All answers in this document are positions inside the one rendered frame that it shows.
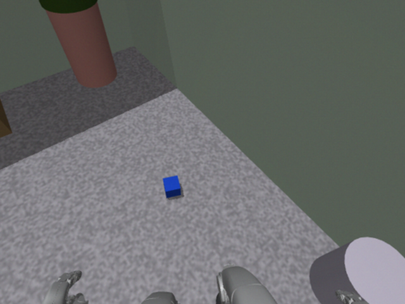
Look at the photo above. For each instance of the potted plant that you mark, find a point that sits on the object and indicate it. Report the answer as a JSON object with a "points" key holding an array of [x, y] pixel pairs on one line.
{"points": [[80, 30]]}

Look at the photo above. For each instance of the left robot hand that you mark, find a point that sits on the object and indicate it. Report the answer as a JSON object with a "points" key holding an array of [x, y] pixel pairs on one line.
{"points": [[58, 291]]}

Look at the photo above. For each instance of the right robot hand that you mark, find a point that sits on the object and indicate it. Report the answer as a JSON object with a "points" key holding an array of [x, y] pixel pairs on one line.
{"points": [[349, 298]]}

